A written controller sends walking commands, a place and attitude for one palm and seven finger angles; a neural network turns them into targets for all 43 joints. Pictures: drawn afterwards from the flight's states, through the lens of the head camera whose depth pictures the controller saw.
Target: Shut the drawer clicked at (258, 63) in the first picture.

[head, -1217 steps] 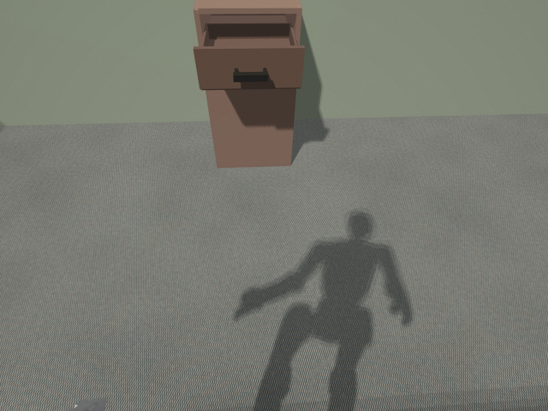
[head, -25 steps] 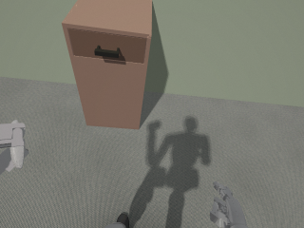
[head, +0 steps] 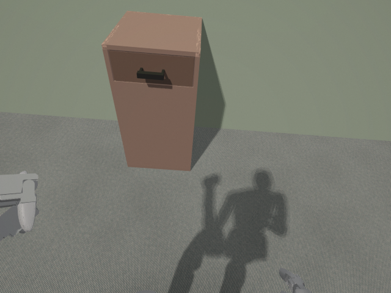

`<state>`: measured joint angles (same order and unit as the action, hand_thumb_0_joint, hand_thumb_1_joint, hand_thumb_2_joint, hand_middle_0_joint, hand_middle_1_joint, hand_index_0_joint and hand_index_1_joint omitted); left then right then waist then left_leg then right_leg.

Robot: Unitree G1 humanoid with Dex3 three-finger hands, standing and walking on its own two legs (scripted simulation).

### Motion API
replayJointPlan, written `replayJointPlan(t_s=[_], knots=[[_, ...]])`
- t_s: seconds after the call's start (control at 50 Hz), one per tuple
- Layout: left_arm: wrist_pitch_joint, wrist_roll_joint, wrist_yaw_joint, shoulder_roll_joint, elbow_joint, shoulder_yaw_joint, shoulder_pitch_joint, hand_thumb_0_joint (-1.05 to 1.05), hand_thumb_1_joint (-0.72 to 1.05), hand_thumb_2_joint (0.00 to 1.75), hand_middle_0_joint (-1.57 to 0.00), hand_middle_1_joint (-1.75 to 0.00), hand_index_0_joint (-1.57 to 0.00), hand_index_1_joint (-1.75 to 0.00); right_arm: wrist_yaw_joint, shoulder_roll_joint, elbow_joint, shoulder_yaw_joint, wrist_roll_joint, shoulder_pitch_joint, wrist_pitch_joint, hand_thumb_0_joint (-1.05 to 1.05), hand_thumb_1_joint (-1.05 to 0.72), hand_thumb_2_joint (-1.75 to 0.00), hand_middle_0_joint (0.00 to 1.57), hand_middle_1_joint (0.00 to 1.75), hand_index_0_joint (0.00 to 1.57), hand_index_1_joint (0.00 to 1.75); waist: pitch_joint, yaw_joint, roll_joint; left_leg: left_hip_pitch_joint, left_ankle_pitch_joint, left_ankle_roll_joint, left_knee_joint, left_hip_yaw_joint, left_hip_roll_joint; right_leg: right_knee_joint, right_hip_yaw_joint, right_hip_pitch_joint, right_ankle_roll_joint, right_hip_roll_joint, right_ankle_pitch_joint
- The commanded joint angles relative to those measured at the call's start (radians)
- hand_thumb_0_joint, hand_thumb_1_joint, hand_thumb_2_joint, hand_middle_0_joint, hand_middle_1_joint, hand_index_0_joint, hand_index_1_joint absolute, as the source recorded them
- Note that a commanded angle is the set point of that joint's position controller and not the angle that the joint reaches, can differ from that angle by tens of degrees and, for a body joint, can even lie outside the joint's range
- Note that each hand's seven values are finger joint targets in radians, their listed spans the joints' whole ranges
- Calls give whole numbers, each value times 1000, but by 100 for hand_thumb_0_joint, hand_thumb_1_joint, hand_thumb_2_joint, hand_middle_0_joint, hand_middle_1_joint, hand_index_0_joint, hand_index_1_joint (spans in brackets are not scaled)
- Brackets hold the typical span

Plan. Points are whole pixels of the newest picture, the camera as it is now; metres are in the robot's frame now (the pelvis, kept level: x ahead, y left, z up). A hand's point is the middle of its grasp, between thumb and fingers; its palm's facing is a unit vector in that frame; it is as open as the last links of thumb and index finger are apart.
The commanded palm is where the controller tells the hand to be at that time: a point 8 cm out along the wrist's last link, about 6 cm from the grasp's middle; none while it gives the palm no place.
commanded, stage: stop stepping back and stand still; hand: left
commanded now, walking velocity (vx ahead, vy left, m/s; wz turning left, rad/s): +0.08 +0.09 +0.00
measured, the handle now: (151, 73) +0.98 +0.20 -0.05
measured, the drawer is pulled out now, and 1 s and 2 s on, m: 0.00 0.00 0.00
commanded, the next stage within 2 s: let the arm hang, fingers relaxed in 0.80 s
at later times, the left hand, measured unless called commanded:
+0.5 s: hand out of the picture +0.20 +0.28 +0.17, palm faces +0.43 -0.79 -0.44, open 3.2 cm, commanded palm +0.14 +0.32 +0.19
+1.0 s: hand (28, 233) +0.22 +0.31 +0.04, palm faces +0.20 -0.85 -0.48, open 3.2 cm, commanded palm none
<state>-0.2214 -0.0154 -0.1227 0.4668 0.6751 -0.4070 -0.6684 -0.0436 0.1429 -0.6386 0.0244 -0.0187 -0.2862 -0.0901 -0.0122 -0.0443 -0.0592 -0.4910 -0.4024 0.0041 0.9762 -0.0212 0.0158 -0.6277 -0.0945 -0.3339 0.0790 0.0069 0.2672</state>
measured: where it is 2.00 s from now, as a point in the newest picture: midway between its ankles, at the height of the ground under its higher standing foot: outside the picture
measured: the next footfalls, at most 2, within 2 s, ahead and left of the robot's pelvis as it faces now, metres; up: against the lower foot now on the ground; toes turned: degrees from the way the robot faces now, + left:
left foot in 0.18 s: +0.06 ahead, +0.15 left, +0.00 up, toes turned +5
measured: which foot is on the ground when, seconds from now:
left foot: up 0.00-0.16, down 0.18-1.00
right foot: down 0.00-1.00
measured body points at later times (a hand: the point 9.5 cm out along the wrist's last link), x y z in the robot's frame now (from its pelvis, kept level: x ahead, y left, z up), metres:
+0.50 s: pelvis +0.02 +0.03 +0.01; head +0.03 +0.04 +0.46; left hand +0.17 +0.32 +0.20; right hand +0.20 -0.19 -0.07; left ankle +0.02 +0.14 -0.72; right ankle +0.04 -0.08 -0.72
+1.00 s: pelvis +0.03 +0.05 +0.01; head +0.04 +0.03 +0.46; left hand +0.20 +0.35 +0.07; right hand +0.21 -0.19 -0.10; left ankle +0.03 +0.14 -0.72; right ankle +0.04 -0.08 -0.72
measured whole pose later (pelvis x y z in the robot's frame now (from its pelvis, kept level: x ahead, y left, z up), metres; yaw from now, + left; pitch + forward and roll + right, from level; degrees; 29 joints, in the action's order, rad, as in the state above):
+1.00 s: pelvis +0.03 +0.05 +0.01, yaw +4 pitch +2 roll -1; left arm -0.09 0.03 -0.03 0.37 -0.01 -0.17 -0.38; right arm 0.01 0.29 -0.73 -0.02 0.00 -0.15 -0.07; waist -0.01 0.01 0.06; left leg -0.31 -0.29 0.04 0.57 0.04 -0.01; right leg -0.55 -0.07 -0.30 -0.02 -0.05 0.27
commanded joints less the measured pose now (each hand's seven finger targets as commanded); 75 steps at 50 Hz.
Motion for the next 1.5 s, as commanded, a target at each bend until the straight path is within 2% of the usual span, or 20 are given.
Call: replayJointPlan(t_s=[0.0,0.06,0.1,0.16,0.2,0.26,0.3,0.34,0.38,0.44,0.48,0.86,0.88,0.92,0.96,1.0,1.08,1.2,1.36,1.48], knots=[[-45,-19,-35,85,26,-116,86,0,90,90,-140,-160,-140,-160,-42,153,129,-66,-1,119,-43,0,-90,-90,20,30,20,30,18,-2,-37,-1,52,6,76,24,58,471,375,-198,81,-302,578],[-45,-7,-40,59,29,-57,142,0,90,90,-140,-160,-140,-160,-66,151,122,-51,3,155,-75,0,-90,-90,20,30,20,30,3,24,-83,181,50,29,-287,106,35,396,231,-130,49,-260,420],[-45,0,-50,45,46,-30,168,0,90,90,-140,-160,-140,-160,-73,158,116,-48,-2,131,-92,0,-90,-90,20,30,20,30,-8,25,-7,293,50,41,-466,117,11,333,191,-103,12,-215,384],[-58,2,-51,51,144,-24,190,0,90,90,-140,-160,-140,-160,-65,201,158,-54,9,143,-101,0,-90,-90,20,30,20,30,-21,39,228,259,95,118,-666,-193,207,-1,58,-29,-81,-56,87],[-54,8,-45,71,121,-69,156,0,90,90,-140,-160,-140,-160,-54,174,144,-49,15,155,-95,0,-90,-90,20,30,20,30,23,37,263,56,-173,114,-757,-205,221,-16,56,83,-86,-45,150],[-60,10,-45,86,134,-89,114,0,90,90,-140,-160,-140,-160,-42,165,157,-52,17,162,-96,0,-90,-90,20,30,20,30,34,44,126,53,2,61,-599,-62,115,159,128,141,-68,-72,25],[-57,-9,-41,74,87,-89,69,0,90,90,-140,-160,-140,-160,-32,157,151,-61,18,143,-87,0,-90,-90,20,30,20,30,-6,35,-30,129,68,22,-409,28,28,307,295,65,-25,-172,118],[-41,-18,-46,58,56,-77,71,0,90,90,-140,-160,-140,-160,-27,156,145,-61,22,140,-72,0,-90,-90,20,30,20,30,-11,24,-53,130,107,10,-311,35,16,368,369,65,22,-251,91],[-38,-19,-48,50,51,-66,82,0,90,90,-140,-160,-140,-160,-28,159,144,-56,23,143,-65,0,-90,-90,20,30,20,30,-37,24,-21,200,165,15,-408,23,28,312,273,80,15,-232,-9],[-41,-16,-44,44,80,-51,86,0,90,90,-140,-160,-140,-160,-43,170,159,-51,14,173,-66,0,-90,-90,20,30,20,30,-44,31,145,289,341,35,-566,-34,86,184,130,88,-58,-106,-134],[-46,-12,-42,55,78,-56,79,0,90,90,-140,-160,-140,-160,-44,167,168,-44,17,173,-64,0,-90,-90,20,30,20,30,-55,42,158,256,415,45,-616,-86,127,132,81,147,-81,-64,-178],[-49,-30,-37,57,92,-70,20,0,90,90,-140,-160,-140,-160,-46,171,196,-59,25,188,-37,0,-90,-90,20,30,20,30,-85,38,108,259,372,16,-591,-22,71,211,109,207,-72,-82,-267],[97,67,112,-35,-756,310,188,0,90,90,-140,-160,-140,-160,56,377,-52,-122,30,221,-89,0,-90,-90,20,30,20,30,8,1,118,191,478,32,-422,-35,92,70,78,38,-54,-159,-365],[194,52,123,-97,-822,294,210,0,90,90,-132,-151,-132,-151,59,266,-40,-97,24,117,1,0,-90,-90,20,30,20,30,-103,24,74,215,392,38,-454,-60,100,91,95,42,-54,-127,-162],[203,53,120,-86,-925,311,282,0,90,90,-124,-143,-124,-143,54,265,-36,-80,9,116,23,0,-90,-90,20,30,20,30,-93,36,-63,183,382,57,-472,-91,100,99,99,80,-52,-116,-153],[212,53,118,-63,-1058,321,353,0,90,90,-116,-134,-116,-134,49,282,-61,-78,-2,127,39,0,-90,-90,20,30,20,30,-65,40,-110,181,382,57,-490,-89,85,121,121,105,-39,-126,-190],[226,40,109,-53,-1327,351,426,0,90,90,-100,-117,-100,-117,42,259,-148,-57,-7,139,68,0,-90,-90,20,30,20,30,-18,49,95,211,389,43,-574,-72,79,155,130,141,-41,-118,-146],[224,28,108,-94,-1591,379,409,0,90,90,-76,-91,-76,-91,31,202,-287,-39,0,83,87,0,-90,-90,20,30,20,30,26,47,200,236,161,34,-654,-60,74,270,139,139,-40,-113,0],[214,26,104,-117,-1731,381,380,0,90,90,-44,-56,-44,-56,21,167,-401,-48,6,-24,88,0,-90,-90,20,30,20,30,28,41,71,285,209,39,-649,-46,83,301,114,133,-31,-121,-32],[214,24,96,-136,-1775,383,367,0,90,90,-20,-30,-20,-30,15,143,-449,-45,7,-55,87,0,-90,-90,20,30,20,30,58,43,52,289,248,38,-653,-41,85,298,107,130,-33,-119,-42]])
